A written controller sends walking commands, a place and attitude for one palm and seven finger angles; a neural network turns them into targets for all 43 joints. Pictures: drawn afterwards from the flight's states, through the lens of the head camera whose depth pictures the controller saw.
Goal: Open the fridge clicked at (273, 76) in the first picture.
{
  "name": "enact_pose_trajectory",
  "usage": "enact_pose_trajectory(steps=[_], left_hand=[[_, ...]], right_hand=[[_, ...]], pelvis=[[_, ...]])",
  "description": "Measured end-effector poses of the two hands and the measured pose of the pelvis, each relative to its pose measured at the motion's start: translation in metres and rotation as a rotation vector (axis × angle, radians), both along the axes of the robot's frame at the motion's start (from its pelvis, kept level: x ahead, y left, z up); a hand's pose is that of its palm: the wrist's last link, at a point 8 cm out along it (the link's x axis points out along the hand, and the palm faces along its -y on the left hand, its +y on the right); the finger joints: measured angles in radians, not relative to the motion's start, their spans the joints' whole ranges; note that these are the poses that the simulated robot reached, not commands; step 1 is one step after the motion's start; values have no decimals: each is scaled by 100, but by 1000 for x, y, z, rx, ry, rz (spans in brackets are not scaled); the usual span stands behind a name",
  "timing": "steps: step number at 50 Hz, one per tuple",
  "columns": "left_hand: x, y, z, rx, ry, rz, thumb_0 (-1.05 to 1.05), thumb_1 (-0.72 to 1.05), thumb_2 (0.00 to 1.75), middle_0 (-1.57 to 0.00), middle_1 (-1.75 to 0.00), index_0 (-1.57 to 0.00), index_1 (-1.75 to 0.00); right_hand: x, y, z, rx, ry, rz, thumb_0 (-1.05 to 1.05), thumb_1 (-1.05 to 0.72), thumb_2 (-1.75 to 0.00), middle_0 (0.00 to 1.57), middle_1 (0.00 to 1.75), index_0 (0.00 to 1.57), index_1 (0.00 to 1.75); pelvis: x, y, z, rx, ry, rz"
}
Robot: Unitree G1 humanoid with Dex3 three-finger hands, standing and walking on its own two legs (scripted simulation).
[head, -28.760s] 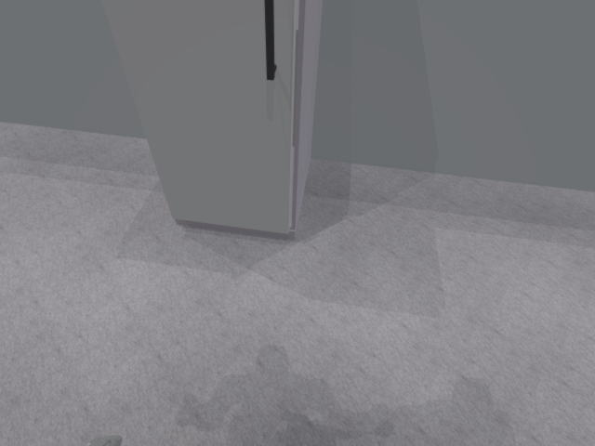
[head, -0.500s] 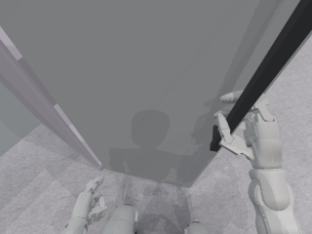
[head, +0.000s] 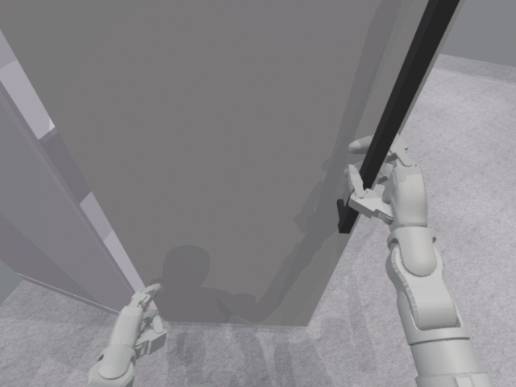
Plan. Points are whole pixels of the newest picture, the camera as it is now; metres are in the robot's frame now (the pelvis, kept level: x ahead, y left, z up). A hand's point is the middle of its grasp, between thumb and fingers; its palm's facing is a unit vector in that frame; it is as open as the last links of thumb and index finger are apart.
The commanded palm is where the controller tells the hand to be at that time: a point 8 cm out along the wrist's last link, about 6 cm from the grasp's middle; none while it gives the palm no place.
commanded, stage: stop walking and hold the door back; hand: right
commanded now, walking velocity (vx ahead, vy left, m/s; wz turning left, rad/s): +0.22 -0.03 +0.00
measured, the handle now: (384, 116) +0.40 -0.13 +0.25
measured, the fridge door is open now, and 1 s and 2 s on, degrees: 73 74 74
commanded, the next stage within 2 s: loosen the grip on the handle in 0.78 s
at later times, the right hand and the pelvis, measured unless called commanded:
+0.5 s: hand (357, 183) +0.36 -0.11 +0.16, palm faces +0.00 +0.98 -0.18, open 5.7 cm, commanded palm +0.33 -0.18 +0.15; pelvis -0.03 -0.01 +0.00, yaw +1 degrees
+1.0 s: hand (368, 192) +0.34 -0.12 +0.16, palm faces -0.11 +0.98 -0.14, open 6.6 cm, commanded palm +0.32 -0.17 +0.15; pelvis -0.03 -0.02 +0.00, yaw +1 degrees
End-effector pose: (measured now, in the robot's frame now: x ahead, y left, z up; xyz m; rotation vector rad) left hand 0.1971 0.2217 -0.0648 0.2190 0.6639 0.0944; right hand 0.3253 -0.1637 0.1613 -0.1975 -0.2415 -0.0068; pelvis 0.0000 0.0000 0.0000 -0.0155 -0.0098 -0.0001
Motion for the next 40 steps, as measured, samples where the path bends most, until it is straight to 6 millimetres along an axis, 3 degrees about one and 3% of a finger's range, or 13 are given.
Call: enact_pose_trajectory(steps=[6, 11, 17, 21, 27, 35, 40], left_hand=[[-38, -8, -30, -80, 105, -29, 1, 90, 90, -20, -30, -20, -30], [-78, 10, -54, -70, 218, 27, 1, 90, 90, -20, -30, -20, -30], [-125, 36, -52, 1, 309, 110, 1, 90, 90, -20, -30, -20, -30], [-140, 46, -44, 44, 297, 177, 1, 90, 90, -20, -30, -20, -30], [-135, 33, -35, 40, 223, 248, 1, 90, 90, -20, -30, -20, -30], [-97, -12, -34, -53, 147, 170, 1, 90, 90, -20, -30, -20, -30], [-77, -29, -31, -64, 127, 119, 1, 90, 90, -20, -30, -20, -30]], right_hand=[[3, 1, 5, -54, 48, -47, -2, -64, -82, 45, 140, 38, 139], [6, 2, 4, -43, 65, -77, -4, -66, -82, 45, 140, 39, 140], [13, 0, 5, -51, 87, -53, -5, -65, -82, 45, 140, 41, 140], [17, -1, 4, -26, 70, -22, -4, -65, -81, 45, 140, 42, 140], [15, -3, 0, 24, 12, 45, -1, -67, -79, 45, 140, 39, 140], [0, -3, -2, 20, -19, 81, -2, -68, -77, 45, 140, 35, 138], [-7, -4, -1, 10, -21, 102, -2, -66, -77, 45, 140, 37, 138]], pelvis=[[-12, 17, -3, 13, -7, -32], [-26, 22, -4, 12, -19, -34], [-32, 15, 6, -31, -17, -29], [-30, 2, 6, -30, -16, -9], [-27, -17, -1, -4, -19, 31], [-21, -22, -3, 10, -15, 43], [-19, -26, -2, 9, -11, 45]])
